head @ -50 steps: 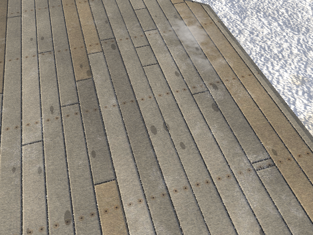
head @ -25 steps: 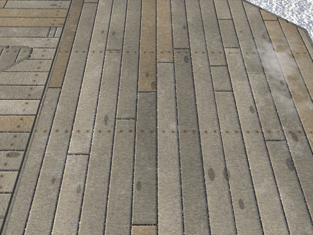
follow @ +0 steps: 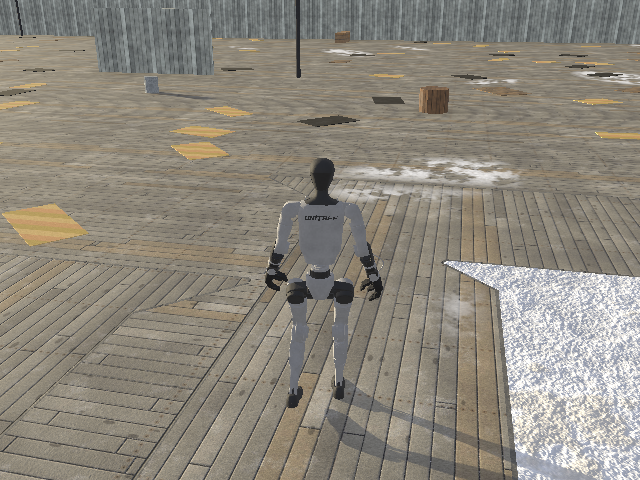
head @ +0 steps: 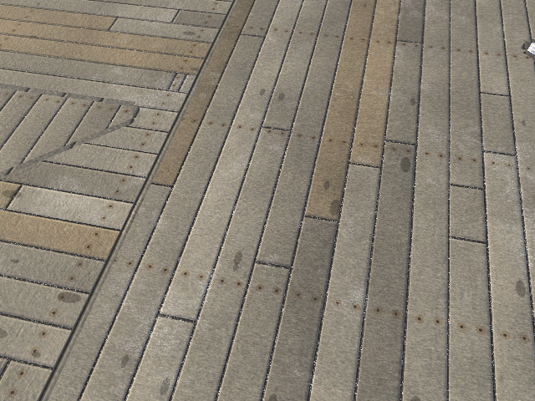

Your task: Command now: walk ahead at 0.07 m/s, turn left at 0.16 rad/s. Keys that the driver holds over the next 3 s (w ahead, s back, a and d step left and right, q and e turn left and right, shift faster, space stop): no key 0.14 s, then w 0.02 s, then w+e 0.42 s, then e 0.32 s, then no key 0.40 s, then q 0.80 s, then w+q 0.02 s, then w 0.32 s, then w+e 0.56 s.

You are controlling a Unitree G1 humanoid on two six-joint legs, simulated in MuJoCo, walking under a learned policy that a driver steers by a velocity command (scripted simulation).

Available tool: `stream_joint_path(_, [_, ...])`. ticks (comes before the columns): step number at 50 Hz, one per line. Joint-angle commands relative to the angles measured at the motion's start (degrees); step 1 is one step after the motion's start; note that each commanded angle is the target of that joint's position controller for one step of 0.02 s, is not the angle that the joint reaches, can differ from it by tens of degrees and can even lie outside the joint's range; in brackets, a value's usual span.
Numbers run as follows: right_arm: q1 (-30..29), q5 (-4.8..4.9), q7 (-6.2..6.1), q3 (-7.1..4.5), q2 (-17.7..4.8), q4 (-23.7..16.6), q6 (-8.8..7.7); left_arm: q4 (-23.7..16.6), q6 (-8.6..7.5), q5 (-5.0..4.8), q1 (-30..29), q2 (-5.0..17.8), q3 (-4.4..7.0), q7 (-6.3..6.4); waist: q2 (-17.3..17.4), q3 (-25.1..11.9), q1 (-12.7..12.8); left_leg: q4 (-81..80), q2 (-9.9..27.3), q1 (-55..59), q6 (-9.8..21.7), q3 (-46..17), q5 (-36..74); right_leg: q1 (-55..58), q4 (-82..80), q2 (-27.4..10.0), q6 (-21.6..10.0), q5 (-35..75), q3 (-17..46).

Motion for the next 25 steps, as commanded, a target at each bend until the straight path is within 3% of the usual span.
stream_joint_path(1, [6.3, -0.35, -0.45, -0.75, -2.6, -1.5, 0.67, -2.8, 0.84, 0.34, -3.1, 7.4, 1.51, 0.28, -10.1, -6.7, -1.9, -10.6, 3.5, 3.9, -1.0, 3.0, 2.7, 4.7, -12.5, -11.2, -8.9, -0.3, 12.5])
stream_joint_path(3, [5.2, -0.50, -0.35, -0.34, -2.0, -1.0, -0.04, -1.9, 0.94, -0.12, -1.2, 8.1, 1.82, 0.63, -10.3, -9.0, -0.7, -18.1, 3.8, 7.0, -0.4, 3.5, 6.3, 7.4, -11.5, -12.1, -9.9, 1.9, 12.3])
stream_joint_path(5, [5.6, -0.41, -0.18, -0.55, -2.7, -0.2, -0.31, -1.4, 1.23, -0.74, -0.7, 8.4, 1.79, 0.90, -9.3, -10.1, -1.1, -25.9, 3.7, 10.8, 0.5, 4.2, 13.5, 8.2, -10.6, -12.7, -9.7, -2.6, 12.7])
stream_joint_path(7, [5.4, -1.01, 0.12, -0.59, -2.6, 0.4, -0.32, -0.9, 1.58, -1.23, -0.3, 7.4, 1.26, 1.01, -8.3, -8.5, -1.9, -34.3, 3.2, 15.9, 2.5, 5.1, 19.6, 4.7, -10.6, -11.2, -6.7, -12.9, 11.8])
stream_joint_path(8, [5.5, -1.88, 0.14, -0.49, -3.1, 0.2, -0.37, -0.2, 1.40, -0.94, 1.0, 5.7, 0.64, 0.81, -6.6, -8.7, -1.8, -35.7, 5.7, 18.8, 4.0, 2.3, 19.6, 1.6, -10.5, -9.7, -3.4, -23.1, 10.8])
stream_joint_path(9, [4.9, -2.00, -0.14, -1.15, -6.1, -0.1, -0.26, -0.3, 1.30, -0.72, 1.8, 6.2, 0.81, 0.47, -2.6, -5.9, 0.0, -36.3, 8.2, 16.0, 6.4, -0.4, 7.2, -1.4, -8.7, -5.8, -0.9, -28.5, 7.8])
stream_joint_path(10, [6.2, -1.76, 0.04, -1.76, -7.2, 0.7, -0.55, -0.8, 1.31, -1.23, -0.3, 7.1, 1.20, 0.59, 1.9, -3.0, -1.1, -39.3, 8.1, 8.7, 8.1, -1.5, -7.2, -0.4, -4.6, -1.9, 0.6, -27.8, 3.0])
stream_joint_path(12, [6.4, -1.70, -0.07, -2.19, -8.2, 0.8, -2.22, -1.3, 0.58, -2.35, -1.8, 5.9, 1.30, 0.75, 11.1, 0.2, -2.2, -49.1, 14.2, 8.2, 10.5, -10.4, -13.8, -3.3, 9.6, 1.9, 1.5, -20.1, -2.2])
stream_joint_path(13, [5.7, -1.33, -0.28, -2.63, -8.9, 0.6, -3.15, -1.1, 0.29, -2.53, -1.3, 6.7, 1.77, 0.64, 13.3, 1.7, -2.4, -51.5, 18.4, 9.5, 12.2, -14.5, -12.5, -6.5, 16.8, 0.7, 0.7, -17.8, -1.4])
stream_joint_path(14, [6.5, -0.99, -0.54, -2.68, -8.5, 0.8, -4.15, -1.5, 0.11, -2.85, -1.5, 8.1, 2.38, 0.36, 12.7, 2.8, -2.9, -52.6, 21.7, 12.1, 14.0, -17.3, -9.9, -12.1, 22.6, -1.7, -0.5, -19.8, 1.6])
stream_joint_path(15, [6.9, -0.62, -0.68, -2.44, -7.5, 1.0, -5.09, -1.7, -0.12, -3.30, -1.0, 7.8, 2.60, 0.07, 11.0, 3.5, -2.7, -52.1, 23.0, 15.6, 14.7, -17.8, -5.9, -16.9, 26.0, -3.5, -1.5, -21.1, 3.8])
stream_joint_path(17, [6.1, 0.34, -0.57, -2.34, -6.4, 1.2, -5.96, -2.0, -0.61, -3.32, -1.7, 6.0, 2.12, -0.74, 6.7, 3.2, -2.7, -51.4, 22.0, 21.5, 13.0, -12.3, 4.3, -20.0, 22.2, -5.7, -2.1, -18.6, 4.2])
stream_joint_path(19, [5.0, 0.04, -0.21, -2.92, -7.9, 1.2, -6.02, -2.1, -0.79, -2.62, -2.7, 4.6, 1.52, -1.60, 5.6, 0.7, -3.1, -50.7, 19.4, 20.1, 11.3, -4.9, 12.9, -12.6, 17.0, -5.6, -1.3, -15.3, 0.3])
stream_joint_path(21, [4.0, 0.28, 0.45, -3.54, -9.2, 1.0, -5.71, -1.9, -0.27, -2.65, -1.3, 5.2, 1.51, -2.31, 6.3, -0.4, -2.6, -49.7, 17.5, 15.5, 10.7, 0.5, 13.5, -3.4, 12.9, -4.0, -0.6, -12.8, -3.3])
stream_joint_path(23, [3.1, 0.92, 0.96, -3.71, -9.4, 1.1, -5.32, -0.4, 0.41, -2.70, 3.4, 6.2, 2.06, -2.34, 5.1, -0.7, 0.1, -45.6, 16.6, 10.4, 9.7, 4.0, 11.0, 6.0, 8.1, -1.5, -0.9, -8.7, -6.2])
stream_joint_path(24, [3.0, 0.74, 1.06, -3.42, -8.7, 1.0, -5.29, 1.0, 0.78, -2.59, 7.7, 7.5, 2.85, -2.05, 3.7, -1.9, 2.0, -40.6, 15.6, 7.7, 8.6, 5.9, 13.8, 12.0, 7.2, 0.6, -1.6, -9.1, -7.5])
stream_joint_path(25, [3.1, 0.05, 1.07, -2.71, -6.8, 0.7, -5.41, 2.3, 0.96, -3.04, 14.0, 10.1, 4.32, -1.57, 0.2, -4.6, 5.0, -29.7, 13.7, 4.2, 6.4, 9.6, 19.7, 20.3, 5.5, 0.6, -3.4, -9.6, -4.8])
